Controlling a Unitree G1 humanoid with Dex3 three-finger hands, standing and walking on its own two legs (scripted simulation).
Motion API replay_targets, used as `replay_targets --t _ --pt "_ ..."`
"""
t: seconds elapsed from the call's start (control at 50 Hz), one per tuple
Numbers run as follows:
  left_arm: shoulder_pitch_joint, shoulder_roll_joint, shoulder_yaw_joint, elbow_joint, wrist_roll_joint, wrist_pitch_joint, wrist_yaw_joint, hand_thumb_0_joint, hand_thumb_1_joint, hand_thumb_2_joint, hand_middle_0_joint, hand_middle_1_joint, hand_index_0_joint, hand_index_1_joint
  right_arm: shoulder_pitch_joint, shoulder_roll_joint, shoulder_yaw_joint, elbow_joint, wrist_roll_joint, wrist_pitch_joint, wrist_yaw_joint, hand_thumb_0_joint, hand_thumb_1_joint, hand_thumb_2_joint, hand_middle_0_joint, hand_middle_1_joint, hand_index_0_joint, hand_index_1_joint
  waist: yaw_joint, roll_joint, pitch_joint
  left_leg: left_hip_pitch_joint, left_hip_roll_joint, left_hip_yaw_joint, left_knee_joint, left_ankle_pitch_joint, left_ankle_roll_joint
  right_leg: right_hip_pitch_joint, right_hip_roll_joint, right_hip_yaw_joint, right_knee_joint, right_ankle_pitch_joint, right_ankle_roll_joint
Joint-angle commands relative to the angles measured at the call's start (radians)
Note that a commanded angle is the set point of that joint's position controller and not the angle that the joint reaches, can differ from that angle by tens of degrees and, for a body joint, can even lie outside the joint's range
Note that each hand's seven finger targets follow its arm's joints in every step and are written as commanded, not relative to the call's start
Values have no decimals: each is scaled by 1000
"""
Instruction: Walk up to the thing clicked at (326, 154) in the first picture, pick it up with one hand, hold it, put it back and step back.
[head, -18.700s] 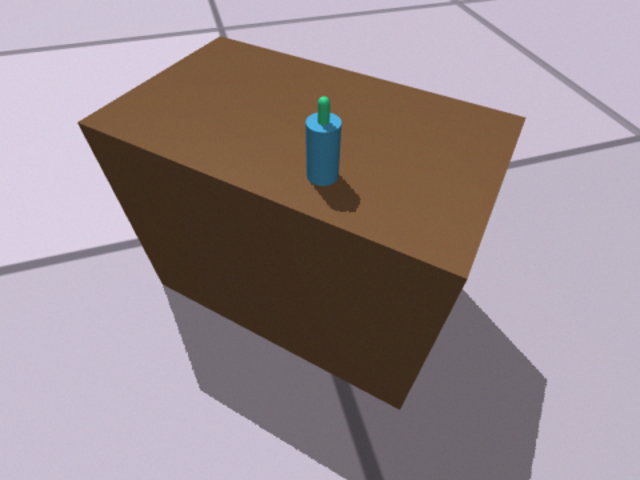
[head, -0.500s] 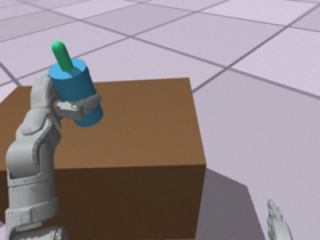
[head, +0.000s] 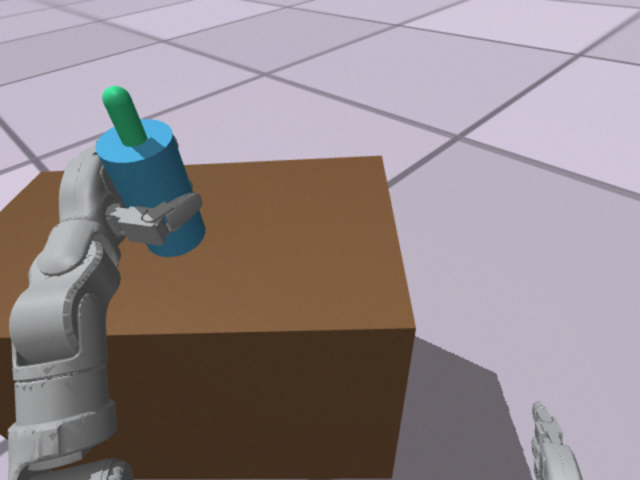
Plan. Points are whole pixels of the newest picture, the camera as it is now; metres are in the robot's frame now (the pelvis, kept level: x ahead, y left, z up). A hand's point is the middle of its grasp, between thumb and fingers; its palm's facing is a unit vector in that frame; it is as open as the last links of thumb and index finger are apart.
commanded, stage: hold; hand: left
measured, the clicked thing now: (149, 173) +0.33 +0.17 +0.28
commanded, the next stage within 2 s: crouch in 0.10 s
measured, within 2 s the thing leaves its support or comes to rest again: neither
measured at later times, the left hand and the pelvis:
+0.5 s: hand (176, 208) +0.36 +0.17 +0.22, palm faces +0.16 -0.99 +0.03, open 9.6 cm; pelvis +0.00 -0.01 +0.00, yaw +0 degrees
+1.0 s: hand (192, 216) +0.43 +0.19 +0.15, palm faces +0.18 -0.98 +0.01, open 9.5 cm; pelvis +0.00 +0.00 +0.00, yaw -1 degrees
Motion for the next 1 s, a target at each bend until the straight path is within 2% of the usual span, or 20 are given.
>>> replay_targets --t 0.0,0.12,0.14,0.16,0.18,0.24,0.34,0.44,0.48,0.54,0.6,0.64,0.66,0.72,0.76,0.8,0.84,0.9,0.96,0.98 --pt "-445 148 8 -127 -35 -35 -36 0 140 1273 -1278 -1435 -1305 -1435 -157 -120 -18 -169 7 -70 -8 0 553 -49 50 50 50 50 -14 -85 -122 36 -12 17 -126 112 13 0 38 -65 -105 89 -31" --pt "-484 172 52 -196 -38 -47 -2 0 163 1264 -1238 -1413 -1267 -1411 -104 -120 -39 -203 14 -72 10 0 556 -48 49 50 50 50 -7 -87 -163 48 -7 10 -127 126 10 16 42 -70 -94 107 -30" --pt "-444 180 76 -161 -36 -50 8 0 154 1255 -1224 -1402 -1255 -1398 -89 -116 -43 -193 16 -71 14 0 553 -48 50 50 50 50 -7 -108 -137 32 -9 14 -120 128 11 10 42 -70 -91 104 -28" --pt "-476 197 82 -264 -32 -67 18 0 116 1247 -1212 -1396 -1243 -1393 -101 -106 -43 -205 16 -71 17 0 556 -48 49 50 50 50 9 -58 -203 58 -16 25 -111 165 9 34 39 -66 -86 127 -32" --pt "-492 228 111 -266 -31 -80 28 0 134 1315 -1220 -1459 -1246 -1461 -82 -110 -51 -216 15 -70 17 0 541 -61 50 51 51 51 1 -58 -229 68 -18 30 -99 189 11 47 35 -63 -84 147 -31" --pt "-489 181 68 -284 -15 -106 43 0 121 1266 -1218 -1423 -1259 -1409 -106 -99 -37 -231 11 -69 19 0 563 -48 50 50 50 50 -4 -58 -233 74 -19 32 -83 213 11 52 34 -59 -76 170 -32" --pt "-463 170 39 -154 1 -134 31 0 156 1310 -1272 -1455 -1301 -1452 -158 -95 -16 -212 -2 -68 -2 0 558 -51 50 50 50 50 -4 -59 -177 33 -24 34 -91 166 13 32 24 -49 -93 135 -28" --pt "-450 161 26 42 4 -168 2 0 189 1304 -1301 -1468 -1340 -1454 -176 -117 -17 -199 -7 -79 -15 0 570 -46 50 50 50 50 -28 -121 -135 3 -18 33 -103 114 18 5 27 -49 -104 92 -24" --pt "-467 174 26 109 6 -197 -10 0 211 1311 -1297 -1466 -1338 -1450 -130 -108 -5 -170 -8 -77 -12 0 580 -42 50 51 50 50 -42 -120 -120 -2 -17 34 -104 101 20 -17 30 -49 -103 86 -23" --pt "-532 194 17 125 14 -267 -19 0 213 1303 -1294 -1455 -1333 -1441 -100 -103 0 -166 -9 -87 -9 0 583 -42 50 50 50 50 -54 -96 -161 11 -15 31 -100 113 20 -25 32 -48 -85 101 -27" --pt "-630 283 68 128 21 -347 -8 0 219 1277 -1252 -1418 -1293 -1402 -80 -138 -28 -188 -13 -95 -11 0 583 -42 50 50 50 50 -65 -80 -239 33 -14 30 -81 142 20 -11 34 -43 -72 133 -25" --pt "-680 290 60 136 28 -401 -3 0 248 1287 -1247 -1417 -1286 -1402 -90 -125 -10 -199 -12 -100 -10 0 579 -43 50 50 50 50 -71 -34 -268 44 -13 25 -77 150 16 -13 34 -41 -64 147 -29" --pt "-693 296 59 161 30 -429 -3 0 249 1289 -1250 -1413 -1285 -1401 -111 -139 -23 -219 -11 -106 -12 0 577 -45 50 50 50 50 -75 -34 -285 38 -11 23 -73 150 16 -4 33 -39 -58 147 -30" --pt "-709 326 81 227 33 -501 2 0 235 1290 -1259 -1422 -1295 -1410 -140 -126 -4 -224 -13 -104 -13 0 569 -47 50 50 50 50 -62 9 -308 38 -4 16 -63 182 5 -11 37 -40 -40 166 -36" --pt "-716 294 47 294 39 -534 1 0 234 1288 -1253 -1411 -1285 -1402 -148 -104 15 -221 -16 -98 -10 0 566 -49 50 50 50 50 -63 21 -296 29 5 10 -60 199 -3 -22 43 -47 -28 171 -41" --pt "-687 307 56 388 43 -561 -1 0 229 1305 -1257 -1424 -1291 -1416 -135 -132 -9 -208 -17 -85 -10 0 567 -49 50 51 50 51 -71 10 -287 7 7 10 -60 197 -3 -26 44 -46 -30 173 -41" --pt "-679 295 50 457 40 -584 -6 0 231 1297 -1262 -1424 -1302 -1410 -144 -111 9 -211 -16 -76 -5 0 569 -46 50 50 50 50 -64 11 -278 -14 6 17 -53 203 -1 -25 44 -44 -28 177 -40" --pt "-674 307 55 560 46 -613 -10 0 179 1284 -1257 -1422 -1300 -1406 -105 -152 -24 -208 -19 -57 -6 0 568 -46 50 50 50 50 -77 -29 -273 -35 11 19 -51 208 1 -43 48 -45 -23 181 -41" --pt "-710 323 60 587 47 -652 -23 0 176 1284 -1271 -1436 -1320 -1414 -74 -136 -6 -238 -18 -40 -3 0 570 -43 50 51 50 51 -82 -54 -327 -24 9 22 -38 235 8 -21 46 -45 -16 211 -36" --pt "-707 340 74 607 42 -663 -25 0 176 1290 -1277 -1440 -1324 -1420 -72 -158 -25 -240 -15 -34 -5 0 568 -44 50 50 50 50 -86 -68 -314 -39 9 24 -30 243 10 -28 45 -42 -12 220 -35"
